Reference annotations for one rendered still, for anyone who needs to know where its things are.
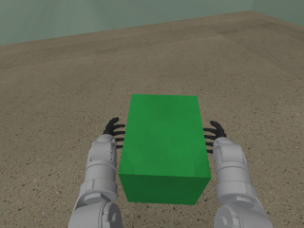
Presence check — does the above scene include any carton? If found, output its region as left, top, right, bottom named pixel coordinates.
left=118, top=94, right=212, bottom=205

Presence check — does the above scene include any robot left hand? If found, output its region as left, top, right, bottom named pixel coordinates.
left=103, top=117, right=125, bottom=149

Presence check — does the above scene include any right robot upper arm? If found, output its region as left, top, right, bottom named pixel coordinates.
left=214, top=203, right=273, bottom=228

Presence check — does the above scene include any robot right hand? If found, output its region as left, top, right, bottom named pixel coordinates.
left=203, top=121, right=227, bottom=154

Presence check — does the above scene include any right robot forearm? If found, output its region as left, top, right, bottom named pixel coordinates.
left=212, top=137, right=269, bottom=219

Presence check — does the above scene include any left robot forearm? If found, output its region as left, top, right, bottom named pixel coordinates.
left=67, top=134, right=118, bottom=228

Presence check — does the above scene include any left robot upper arm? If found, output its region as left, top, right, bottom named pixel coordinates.
left=68, top=200, right=124, bottom=228

